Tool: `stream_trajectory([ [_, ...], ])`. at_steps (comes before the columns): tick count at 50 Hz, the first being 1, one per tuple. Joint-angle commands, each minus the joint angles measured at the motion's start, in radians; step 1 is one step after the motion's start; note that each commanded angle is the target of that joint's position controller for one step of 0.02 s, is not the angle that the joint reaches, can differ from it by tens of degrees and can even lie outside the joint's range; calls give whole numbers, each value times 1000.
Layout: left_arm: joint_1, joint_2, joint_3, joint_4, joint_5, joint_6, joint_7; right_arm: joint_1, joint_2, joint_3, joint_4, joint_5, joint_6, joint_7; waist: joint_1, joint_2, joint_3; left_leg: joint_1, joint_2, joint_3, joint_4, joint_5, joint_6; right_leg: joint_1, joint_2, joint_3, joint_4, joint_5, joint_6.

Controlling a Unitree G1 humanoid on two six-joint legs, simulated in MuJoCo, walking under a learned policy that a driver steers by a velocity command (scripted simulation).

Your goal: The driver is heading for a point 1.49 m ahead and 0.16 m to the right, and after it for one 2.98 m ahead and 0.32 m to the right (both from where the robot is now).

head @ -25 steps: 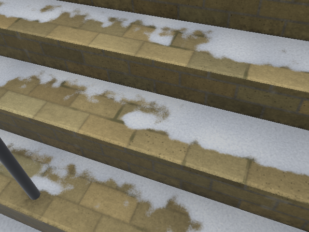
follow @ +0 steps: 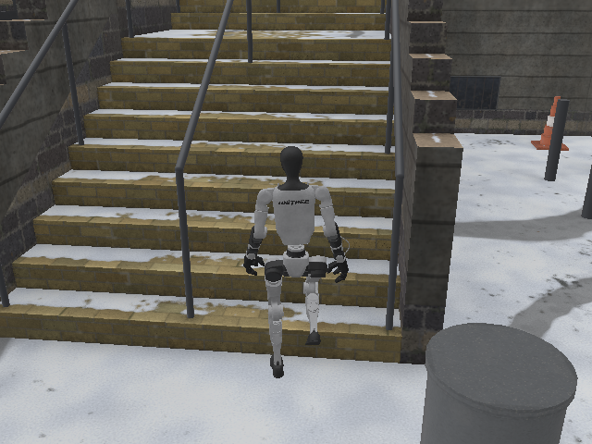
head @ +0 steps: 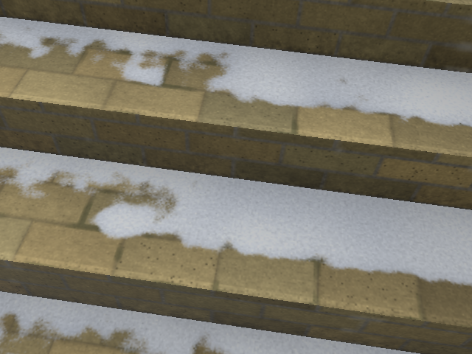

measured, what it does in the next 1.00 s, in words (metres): climbs, turning right: right foot 0.18 m higher, then left foot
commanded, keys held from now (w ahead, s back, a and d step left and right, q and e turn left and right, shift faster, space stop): e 0.34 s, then no key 0.66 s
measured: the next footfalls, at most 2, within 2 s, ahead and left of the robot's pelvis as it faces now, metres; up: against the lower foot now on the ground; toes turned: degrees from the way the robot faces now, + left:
right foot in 0.50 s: +0.15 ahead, -0.37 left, +0.18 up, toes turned -22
left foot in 1.00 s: +0.23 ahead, -0.12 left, +0.18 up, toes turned -18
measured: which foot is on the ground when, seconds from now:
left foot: down 0.00-0.52, up 0.54-0.98, down 1.00-1.00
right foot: up 0.00-0.48, down 0.50-1.00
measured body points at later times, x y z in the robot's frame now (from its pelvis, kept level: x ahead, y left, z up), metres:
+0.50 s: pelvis +0.06 -0.15 +0.00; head +0.12 -0.18 +0.45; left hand +0.42 -0.08 -0.01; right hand -0.01 -0.43 -0.12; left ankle +0.03 +0.10 -0.73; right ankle +0.11 -0.35 -0.56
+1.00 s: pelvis +0.10 -0.20 +0.12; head +0.15 -0.19 +0.57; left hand +0.31 -0.03 +0.01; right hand +0.22 -0.48 +0.05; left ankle +0.19 -0.10 -0.56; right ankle +0.11 -0.36 -0.56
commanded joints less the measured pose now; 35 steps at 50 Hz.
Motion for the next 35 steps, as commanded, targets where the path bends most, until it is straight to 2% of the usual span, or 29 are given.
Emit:
stream_trajectory([
  [1,-87,-60,-39,-175,-2,28,1,107,-104,-20,-2,-3,-19,6,0,141,-13,130,326,-236,-211,210,167,-323,-35,71,311,17,-12],
  [2,-116,-58,-43,-205,-2,30,6,120,-114,-24,1,1,-25,7,0,118,-20,151,335,-215,-225,155,157,-363,-40,84,301,13,-7],
  [5,-199,-41,-45,-286,6,46,5,113,-146,-31,-8,13,-37,5,-2,120,-3,145,329,-150,-272,80,152,-407,-52,76,230,33,31],
  [6,-226,-50,-46,-304,8,49,9,115,-151,-33,-13,10,-37,4,-16,142,-11,177,347,-156,-273,118,166,-456,-49,66,292,19,40],
  [7,-244,-68,-48,-334,13,58,19,136,-171,-42,-23,0,-42,4,-29,163,-15,235,363,-167,-285,127,180,-532,-62,64,350,-13,51],
  [8,-254,-71,-46,-354,13,66,20,131,-195,-50,-38,-2,-51,7,-28,167,-22,268,383,-165,-289,162,183,-543,-78,73,352,-29,59],
  [10,-296,-53,-38,-388,15,69,17,144,-210,-60,-54,-6,-57,6,-50,149,-39,332,387,-139,-291,194,182,-568,-98,80,307,-42,67],
  [13,-358,-39,-28,-422,23,67,3,187,-226,-74,-63,-14,-50,-10,-98,172,-80,485,411,-114,-281,207,177,-636,-121,99,228,-74,64],
  [16,-403,-44,-24,-446,7,72,-8,200,-253,-88,-89,-33,-52,-1,-128,230,-82,540,458,-88,-278,229,165,-638,-138,95,176,-105,55],
  [17,-406,-58,-32,-464,13,78,-14,185,-254,-92,-101,-28,-47,-1,-112,262,-81,536,435,-66,-274,210,157,-615,-156,65,75,-122,73],
  [18,-433,-65,-40,-479,15,86,-10,176,-260,-98,-125,-33,-37,-1,-128,273,-69,530,440,-65,-287,197,158,-610,-171,53,41,-125,69],
  [19,-432,-74,-37,-493,15,83,-13,165,-247,-95,-133,-34,-31,-1,-114,310,-52,523,443,-68,-257,299,151,-628,-200,123,19,-166,54],
  [21,-422,-65,-41,-499,6,77,-8,135,-271,-108,-167,-49,-30,8,-102,287,-80,518,468,-34,-244,343,116,-570,-246,141,-111,-166,17],
  [22,-390,-45,-38,-493,-4,64,-10,94,-280,-106,-185,-59,-32,11,-83,283,-106,483,462,-2,-244,352,90,-467,-260,133,-237,-121,9],
  [23,-363,-40,-51,-504,-13,60,-12,57,-280,-109,-205,-60,-21,9,-66,306,-135,425,439,30,-261,344,64,-318,-278,120,-392,-95,-4],
  [24,-271,-11,-54,-463,-32,55,-21,-59,-274,-98,-240,-25,19,15,-16,274,-182,245,346,128,-261,264,59,17,-237,-21,-724,-156,-2],
  [25,-164,-3,-43,-438,-59,50,-33,69,-316,-112,-186,21,49,27,-15,305,-230,252,323,103,-168,388,102,269,-146,-64,-880,-280,-19],
  [26,-87,35,-25,-394,-64,28,-12,96,-309,-106,-202,7,69,53,42,83,-308,169,236,154,79,623,46,493,-113,30,-975,85,-27],
  [27,84,148,19,-355,-81,13,32,-95,-279,-73,-350,-12,64,67,200,-335,-401,-212,96,111,526,99,-55,755,-267,412,-1201,138,-48],
  [28,165,220,26,-333,-81,30,89,-158,-139,-31,-402,0,65,110,207,-637,-406,-256,-109,-131,985,-303,-88,586,-311,615,-1399,27,-15],
  [29,149,155,-24,-381,-34,32,117,-132,-56,-29,-344,35,78,114,190,-556,-385,-338,-231,-418,1332,-308,-92,521,-342,511,-1358,127,14],
  [30,84,149,-30,-389,2,38,127,-151,-38,-29,-362,42,80,95,131,-493,-342,-448,-229,-464,1449,-261,-80,481,-336,452,-1248,166,6],
  [31,-13,91,-45,-371,6,43,127,-142,-38,-19,-371,30,78,74,47,-417,-213,-479,-190,-427,1360,-158,-81,374,-300,391,-1153,171,21],
  [32,-76,4,-68,-351,10,39,127,-101,-46,-13,-354,-7,84,55,-19,-327,-130,-447,-188,-334,1340,-32,-77,276,-294,351,-1091,183,-3],
  [33,-91,-72,-86,-343,16,22,114,-77,-82,-18,-323,-42,105,32,-30,-229,-78,-429,-182,-226,1383,-16,-82,207,-323,331,-1071,174,-45],
  [34,-96,-86,-86,-319,19,6,104,-84,-114,-28,-306,-49,108,23,-27,-174,-49,-411,-199,-202,1425,-55,-96,164,-337,365,-1067,288,-94],
  [35,-65,-66,-77,-296,19,-13,103,-109,-122,-36,-319,-52,110,13,-21,-159,-39,-445,-206,-213,1508,-111,-101,157,-368,392,-1071,372,-141],
])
